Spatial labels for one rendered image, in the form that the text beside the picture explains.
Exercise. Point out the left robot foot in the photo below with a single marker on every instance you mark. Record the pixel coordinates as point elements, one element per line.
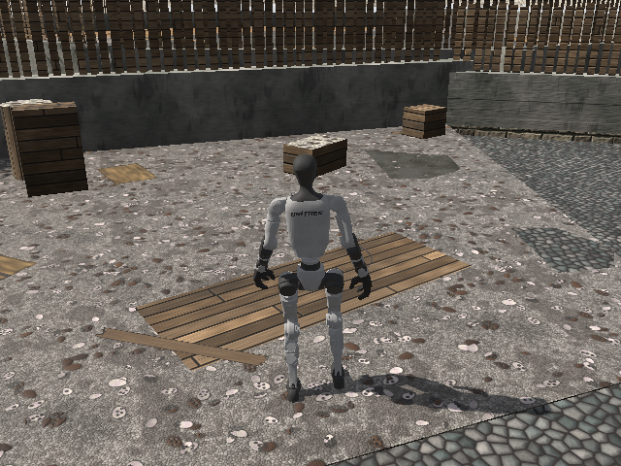
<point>293,394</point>

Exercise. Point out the robot left hand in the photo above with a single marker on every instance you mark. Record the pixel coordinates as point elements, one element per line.
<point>257,276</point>

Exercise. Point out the humanoid robot head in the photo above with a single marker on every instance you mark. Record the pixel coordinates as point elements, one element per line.
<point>305,167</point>

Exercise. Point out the robot left upper arm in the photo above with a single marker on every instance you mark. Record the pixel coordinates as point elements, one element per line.
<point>277,207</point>

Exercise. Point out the left robot forearm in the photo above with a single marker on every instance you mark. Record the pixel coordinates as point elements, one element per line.
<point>263,258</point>

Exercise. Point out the robot right upper arm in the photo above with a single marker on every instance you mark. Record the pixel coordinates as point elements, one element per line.
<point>338,205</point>

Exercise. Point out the right robot forearm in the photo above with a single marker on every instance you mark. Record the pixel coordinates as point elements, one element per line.
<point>357,259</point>

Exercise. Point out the robot right hand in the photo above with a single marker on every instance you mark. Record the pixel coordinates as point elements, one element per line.
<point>366,285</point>

